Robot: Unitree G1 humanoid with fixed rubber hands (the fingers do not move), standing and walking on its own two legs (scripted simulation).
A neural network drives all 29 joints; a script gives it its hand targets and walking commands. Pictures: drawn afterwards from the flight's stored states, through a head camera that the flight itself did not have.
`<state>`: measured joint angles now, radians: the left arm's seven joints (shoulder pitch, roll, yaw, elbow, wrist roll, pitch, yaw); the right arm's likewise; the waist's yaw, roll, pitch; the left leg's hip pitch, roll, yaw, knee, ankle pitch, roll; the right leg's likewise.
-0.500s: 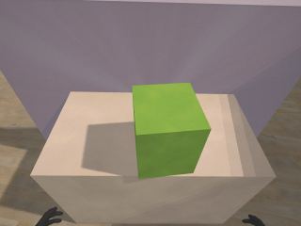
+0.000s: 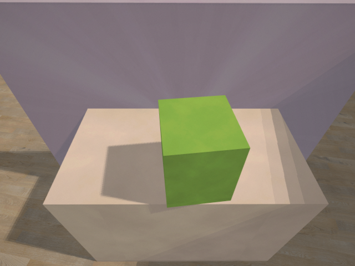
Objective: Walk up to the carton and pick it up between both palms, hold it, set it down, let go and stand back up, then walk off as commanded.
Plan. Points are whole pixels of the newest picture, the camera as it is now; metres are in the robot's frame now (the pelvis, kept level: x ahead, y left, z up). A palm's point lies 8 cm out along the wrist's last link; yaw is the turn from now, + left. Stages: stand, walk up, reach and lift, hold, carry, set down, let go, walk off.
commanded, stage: stand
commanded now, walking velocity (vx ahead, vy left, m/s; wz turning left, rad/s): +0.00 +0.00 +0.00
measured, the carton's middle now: (195, 152) +0.45 -0.05 -0.02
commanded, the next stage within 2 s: walk off in 1.70 s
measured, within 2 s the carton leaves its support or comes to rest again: neither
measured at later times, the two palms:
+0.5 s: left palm out of the picture +0.08 +0.31 -0.10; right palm out of the picture +0.08 -0.31 -0.10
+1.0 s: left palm out of the picture +0.08 +0.32 -0.10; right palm out of the picture +0.08 -0.32 -0.10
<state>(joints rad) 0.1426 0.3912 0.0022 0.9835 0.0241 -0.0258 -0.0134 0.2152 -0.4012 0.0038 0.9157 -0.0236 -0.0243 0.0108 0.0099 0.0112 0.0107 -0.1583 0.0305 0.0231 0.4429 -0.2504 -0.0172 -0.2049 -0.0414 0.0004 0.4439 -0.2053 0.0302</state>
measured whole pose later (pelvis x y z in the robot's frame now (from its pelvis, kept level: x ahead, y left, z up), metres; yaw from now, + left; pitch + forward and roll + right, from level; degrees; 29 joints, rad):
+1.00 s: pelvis +0.00 +0.00 +0.00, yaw +1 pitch -2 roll +0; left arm 0.10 0.40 0.00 1.10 0.01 -0.02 -0.01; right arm 0.15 -0.41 0.01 1.05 -0.01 -0.02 0.00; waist 0.00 0.01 0.02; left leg -0.12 0.03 0.01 0.37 -0.21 -0.02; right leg -0.16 -0.04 -0.01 0.37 -0.17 0.03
